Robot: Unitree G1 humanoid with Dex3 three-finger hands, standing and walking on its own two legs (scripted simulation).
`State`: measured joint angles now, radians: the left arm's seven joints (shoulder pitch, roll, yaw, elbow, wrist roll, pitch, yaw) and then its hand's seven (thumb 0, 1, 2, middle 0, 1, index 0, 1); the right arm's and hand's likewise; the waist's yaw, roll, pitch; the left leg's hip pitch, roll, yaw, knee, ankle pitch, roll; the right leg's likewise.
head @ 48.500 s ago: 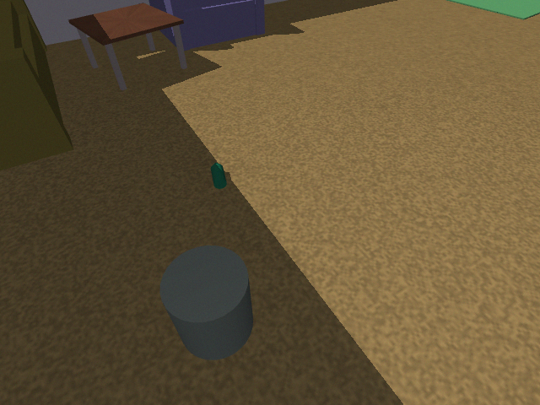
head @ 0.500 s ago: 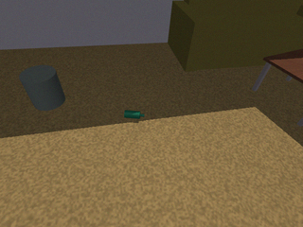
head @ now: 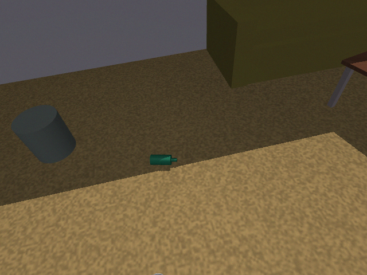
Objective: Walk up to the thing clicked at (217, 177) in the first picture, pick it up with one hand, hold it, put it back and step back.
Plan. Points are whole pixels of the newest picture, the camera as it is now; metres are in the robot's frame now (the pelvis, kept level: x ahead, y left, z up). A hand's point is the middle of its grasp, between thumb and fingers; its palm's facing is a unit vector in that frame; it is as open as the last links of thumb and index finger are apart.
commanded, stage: walk up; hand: left
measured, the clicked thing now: (163, 159) +1.00 +0.25 -0.74
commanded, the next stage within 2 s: none
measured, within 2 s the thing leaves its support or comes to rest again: neither
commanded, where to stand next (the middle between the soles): +0.62 +0.01 m, yaw +3 degrees
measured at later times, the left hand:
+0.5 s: hand (93, 243) +0.26 +0.29 -0.15, palm faces -0.02 -0.94 -0.33, open 7.4 cm
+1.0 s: hand (123, 192) +0.40 +0.23 -0.12, palm faces +0.06 -0.91 -0.41, open 7.4 cm
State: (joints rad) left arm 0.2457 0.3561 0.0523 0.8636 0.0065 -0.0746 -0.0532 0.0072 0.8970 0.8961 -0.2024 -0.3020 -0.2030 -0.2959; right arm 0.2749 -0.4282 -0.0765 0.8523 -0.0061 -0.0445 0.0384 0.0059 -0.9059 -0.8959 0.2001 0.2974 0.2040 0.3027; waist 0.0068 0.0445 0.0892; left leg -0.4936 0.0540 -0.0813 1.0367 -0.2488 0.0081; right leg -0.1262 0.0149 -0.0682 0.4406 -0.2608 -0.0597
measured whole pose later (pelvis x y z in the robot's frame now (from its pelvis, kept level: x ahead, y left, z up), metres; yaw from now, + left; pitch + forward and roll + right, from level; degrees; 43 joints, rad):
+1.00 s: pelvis +0.38 -0.04 +0.00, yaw +4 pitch -3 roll +0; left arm 0.36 0.38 0.05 0.84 0.02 -0.09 -0.03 0.01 0.90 0.90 -0.20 -0.30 -0.20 -0.30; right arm 0.29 -0.42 -0.07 0.86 -0.01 -0.01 0.06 0.01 -0.91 -0.90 0.20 0.30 0.20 0.30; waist 0.03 0.07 0.09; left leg -0.51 0.02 -0.08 0.84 -0.22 0.00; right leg -0.11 -0.01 -0.11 0.43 -0.26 -0.03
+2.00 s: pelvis +0.53 +0.02 -0.01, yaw +5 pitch -4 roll +1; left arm 0.20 0.37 0.02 0.94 0.02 0.01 -0.02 0.01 0.90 0.90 -0.20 -0.30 -0.20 -0.30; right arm 0.25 -0.38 -0.04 1.00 -0.03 -0.02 0.01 0.01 -0.91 -0.90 0.20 0.30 0.20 0.30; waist 0.02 -0.04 0.05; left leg -0.22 -0.01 0.02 0.57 -0.28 0.01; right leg -0.33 -0.05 0.00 0.63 -0.32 -0.01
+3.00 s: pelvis +0.57 +0.01 -0.01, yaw +4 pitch -3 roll +1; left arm 0.12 0.37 0.01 1.04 0.01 0.00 -0.02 0.01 0.90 0.90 -0.20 -0.30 -0.20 -0.30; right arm 0.16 -0.39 -0.03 1.06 -0.01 -0.03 0.00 0.01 -0.91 -0.90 0.20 0.30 0.20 0.30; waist 0.00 -0.02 0.08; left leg -0.15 0.02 0.03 0.54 -0.33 -0.01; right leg -0.23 -0.04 0.00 0.59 -0.30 0.01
